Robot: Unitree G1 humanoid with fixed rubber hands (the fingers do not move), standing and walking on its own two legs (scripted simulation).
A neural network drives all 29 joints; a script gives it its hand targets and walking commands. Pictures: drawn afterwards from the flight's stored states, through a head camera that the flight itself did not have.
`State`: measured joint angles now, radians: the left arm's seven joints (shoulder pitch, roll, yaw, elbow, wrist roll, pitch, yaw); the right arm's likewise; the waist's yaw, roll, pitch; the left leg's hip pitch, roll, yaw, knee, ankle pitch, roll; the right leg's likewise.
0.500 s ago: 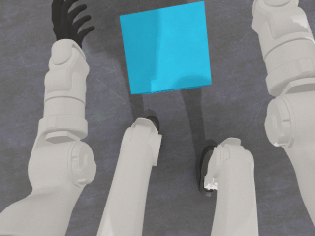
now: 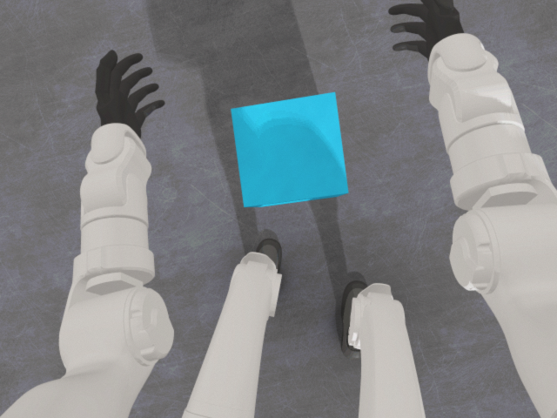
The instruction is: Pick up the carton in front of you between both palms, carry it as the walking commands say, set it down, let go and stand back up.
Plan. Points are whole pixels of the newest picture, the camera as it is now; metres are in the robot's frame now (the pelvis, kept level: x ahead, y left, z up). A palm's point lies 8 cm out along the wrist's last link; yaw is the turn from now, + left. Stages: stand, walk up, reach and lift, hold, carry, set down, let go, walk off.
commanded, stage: let go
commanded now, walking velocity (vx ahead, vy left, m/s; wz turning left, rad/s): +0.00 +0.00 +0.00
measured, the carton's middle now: (291, 159) +0.46 +0.11 -0.48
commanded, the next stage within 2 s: stand in 1.48 s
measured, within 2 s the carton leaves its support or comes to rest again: neither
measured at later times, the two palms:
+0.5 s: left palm (56, 198) +0.32 +0.28 +0.03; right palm (536, 180) +0.41 -0.13 +0.02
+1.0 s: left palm (26, 300) +0.26 +0.23 +0.10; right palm out of the picture +0.30 -0.22 +0.10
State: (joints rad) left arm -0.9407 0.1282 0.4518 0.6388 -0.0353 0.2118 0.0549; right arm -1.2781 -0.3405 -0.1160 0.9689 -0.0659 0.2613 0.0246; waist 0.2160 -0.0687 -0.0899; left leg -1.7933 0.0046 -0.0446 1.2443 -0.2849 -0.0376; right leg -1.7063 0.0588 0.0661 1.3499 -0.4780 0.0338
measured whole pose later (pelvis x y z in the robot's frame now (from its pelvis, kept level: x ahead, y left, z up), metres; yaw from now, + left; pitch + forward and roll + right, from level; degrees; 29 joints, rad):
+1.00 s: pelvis +0.11 -0.01 +0.17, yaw +2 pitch +4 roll +1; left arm 0.22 0.21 0.03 0.42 -0.02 0.04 -0.07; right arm 0.16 -0.19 -0.06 0.49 -0.03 0.02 0.01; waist 0.03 -0.01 0.04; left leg -0.31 0.00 -0.05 0.43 -0.20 -0.03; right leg -0.19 0.01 0.06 0.45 -0.33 0.00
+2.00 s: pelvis +0.11 +0.02 +0.17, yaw +0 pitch +0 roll +0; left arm 0.21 0.36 0.02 0.76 0.03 0.01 0.03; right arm 0.16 -0.32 -0.03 0.82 -0.04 0.01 -0.02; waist -0.01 -0.06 0.02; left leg -0.25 -0.01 -0.01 0.53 -0.28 0.01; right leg -0.10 -0.01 0.09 0.46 -0.35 0.04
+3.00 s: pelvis +0.09 +0.02 +0.18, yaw +1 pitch -2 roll +0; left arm 0.16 0.39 0.01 0.98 0.02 -0.01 0.02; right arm 0.11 -0.37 -0.02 1.04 -0.01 0.00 -0.01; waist -0.01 -0.03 0.04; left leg -0.18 -0.01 -0.03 0.41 -0.18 0.00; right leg -0.03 -0.02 0.06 0.34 -0.27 0.04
